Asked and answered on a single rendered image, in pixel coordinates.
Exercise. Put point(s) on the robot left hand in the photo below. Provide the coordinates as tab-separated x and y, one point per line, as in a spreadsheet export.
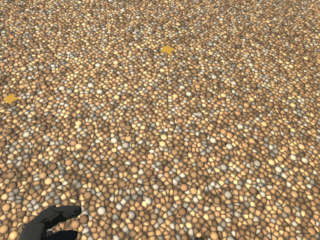
47	219

